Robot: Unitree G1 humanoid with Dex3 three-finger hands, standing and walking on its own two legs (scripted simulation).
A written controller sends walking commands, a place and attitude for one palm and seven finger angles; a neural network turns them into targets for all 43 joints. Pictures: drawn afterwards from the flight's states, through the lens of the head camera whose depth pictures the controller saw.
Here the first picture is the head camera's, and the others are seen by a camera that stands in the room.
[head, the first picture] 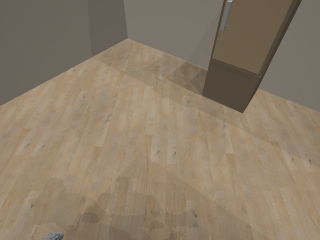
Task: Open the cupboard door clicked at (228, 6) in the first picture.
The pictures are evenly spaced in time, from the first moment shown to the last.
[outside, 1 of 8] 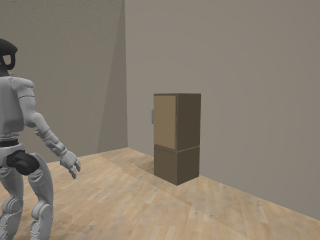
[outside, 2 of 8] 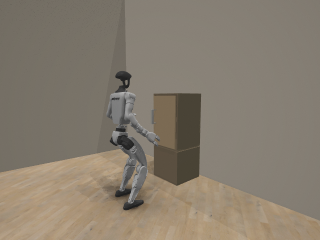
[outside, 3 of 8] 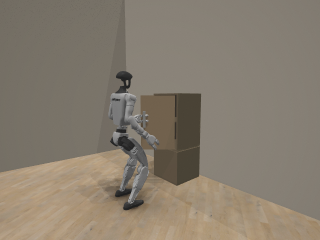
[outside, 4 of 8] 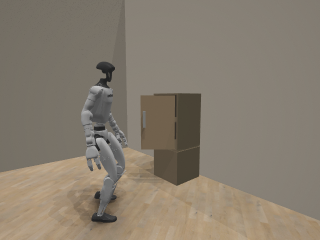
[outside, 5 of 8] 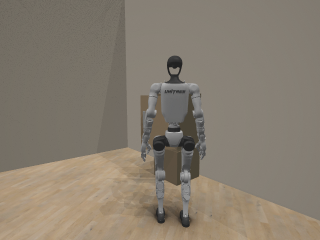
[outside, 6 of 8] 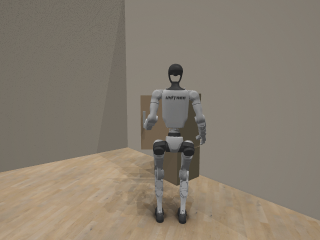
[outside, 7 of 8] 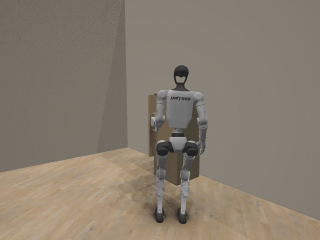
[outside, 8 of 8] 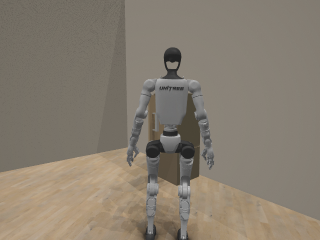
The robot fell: no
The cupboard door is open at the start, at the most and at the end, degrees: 0 95 95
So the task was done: yes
